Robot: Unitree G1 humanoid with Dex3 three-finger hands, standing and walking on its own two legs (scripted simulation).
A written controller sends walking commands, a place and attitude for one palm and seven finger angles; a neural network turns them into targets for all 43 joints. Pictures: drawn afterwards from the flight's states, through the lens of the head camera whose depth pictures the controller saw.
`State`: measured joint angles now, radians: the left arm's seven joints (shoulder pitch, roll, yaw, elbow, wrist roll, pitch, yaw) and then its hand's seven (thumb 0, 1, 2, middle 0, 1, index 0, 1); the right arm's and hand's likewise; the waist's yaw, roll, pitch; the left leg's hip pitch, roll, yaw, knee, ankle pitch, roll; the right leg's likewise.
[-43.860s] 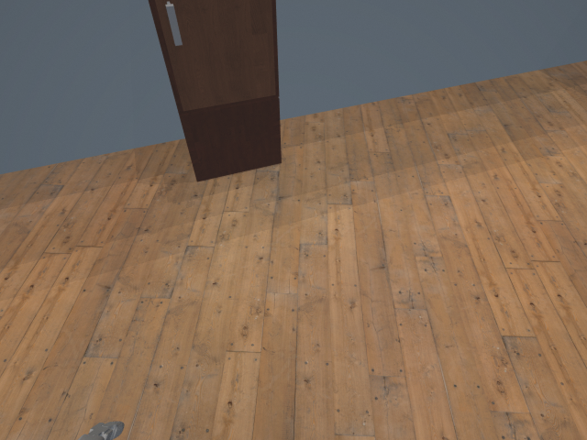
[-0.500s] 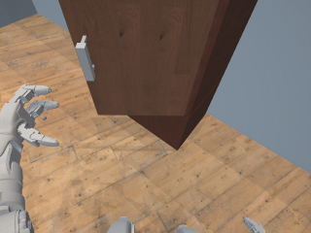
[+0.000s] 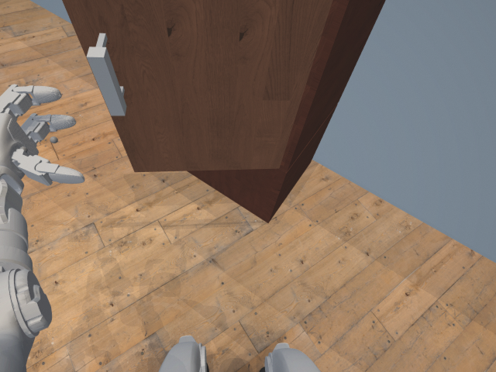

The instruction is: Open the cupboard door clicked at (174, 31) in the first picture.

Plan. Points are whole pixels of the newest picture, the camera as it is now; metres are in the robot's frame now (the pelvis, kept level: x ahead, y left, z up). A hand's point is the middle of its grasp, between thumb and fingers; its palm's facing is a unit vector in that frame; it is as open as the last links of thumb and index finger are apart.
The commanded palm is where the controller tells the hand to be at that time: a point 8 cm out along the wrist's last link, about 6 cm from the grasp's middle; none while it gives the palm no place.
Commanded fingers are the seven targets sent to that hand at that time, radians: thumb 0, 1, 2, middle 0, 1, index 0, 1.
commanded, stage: move the hooked fingers beside the handle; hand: left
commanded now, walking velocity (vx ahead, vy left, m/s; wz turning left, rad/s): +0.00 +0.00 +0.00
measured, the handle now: (110, 75) +0.61 +0.24 +0.07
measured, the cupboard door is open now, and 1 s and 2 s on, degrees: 39 39 39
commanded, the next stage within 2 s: slide the fingers in behind the handle in 1.56 s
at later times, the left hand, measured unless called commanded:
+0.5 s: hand (60, 99) +0.52 +0.29 +0.09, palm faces +0.08 -1.00 -0.01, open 14.0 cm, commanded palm +0.52 +0.33 +0.08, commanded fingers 0.00 -0.50 0.30 -0.30 -1.20 -0.30 -1.20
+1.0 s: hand (55, 96) +0.54 +0.31 +0.08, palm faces +0.07 -1.00 -0.01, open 14.0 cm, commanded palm +0.54 +0.33 +0.07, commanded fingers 0.00 -0.50 0.30 -0.30 -1.20 -0.30 -1.20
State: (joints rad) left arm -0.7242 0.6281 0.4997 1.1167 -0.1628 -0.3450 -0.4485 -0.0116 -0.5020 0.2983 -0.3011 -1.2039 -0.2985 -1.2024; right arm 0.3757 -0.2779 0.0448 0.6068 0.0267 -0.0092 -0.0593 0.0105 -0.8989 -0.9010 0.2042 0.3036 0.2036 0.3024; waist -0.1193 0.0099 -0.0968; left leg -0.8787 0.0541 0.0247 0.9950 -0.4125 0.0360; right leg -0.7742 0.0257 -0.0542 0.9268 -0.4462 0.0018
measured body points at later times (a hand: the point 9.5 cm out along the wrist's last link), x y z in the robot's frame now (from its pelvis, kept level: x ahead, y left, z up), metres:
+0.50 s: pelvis +0.00 -0.01 -0.02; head +0.15 +0.03 +0.41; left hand +0.51 +0.34 +0.10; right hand -0.02 -0.28 -0.10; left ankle +0.03 +0.09 -0.68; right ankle +0.00 -0.13 -0.68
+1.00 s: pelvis +0.01 +0.01 -0.02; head +0.18 +0.06 +0.40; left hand +0.53 +0.36 +0.08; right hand -0.03 -0.25 -0.10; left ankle +0.03 +0.09 -0.68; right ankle +0.00 -0.13 -0.68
